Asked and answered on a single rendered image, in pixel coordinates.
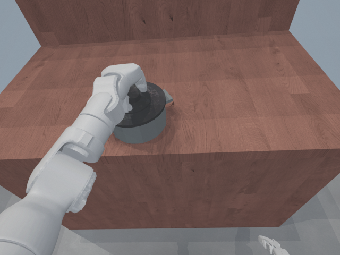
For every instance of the robot left hand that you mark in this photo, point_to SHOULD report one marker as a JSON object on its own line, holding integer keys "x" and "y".
{"x": 134, "y": 74}

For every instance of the lid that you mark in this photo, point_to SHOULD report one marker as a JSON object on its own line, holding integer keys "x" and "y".
{"x": 149, "y": 107}

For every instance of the left robot upper arm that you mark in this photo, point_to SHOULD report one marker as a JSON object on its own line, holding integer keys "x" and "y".
{"x": 32, "y": 225}

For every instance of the robot right hand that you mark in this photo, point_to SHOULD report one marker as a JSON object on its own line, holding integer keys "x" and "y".
{"x": 272, "y": 246}

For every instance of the knob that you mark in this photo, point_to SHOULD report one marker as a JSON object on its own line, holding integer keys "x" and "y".
{"x": 134, "y": 95}

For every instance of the robot left forearm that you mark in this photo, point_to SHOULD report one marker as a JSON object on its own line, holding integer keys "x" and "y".
{"x": 84, "y": 140}

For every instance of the table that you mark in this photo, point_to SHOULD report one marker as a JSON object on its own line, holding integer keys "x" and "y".
{"x": 252, "y": 133}

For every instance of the pot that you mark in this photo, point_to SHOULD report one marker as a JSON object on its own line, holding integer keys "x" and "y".
{"x": 146, "y": 132}

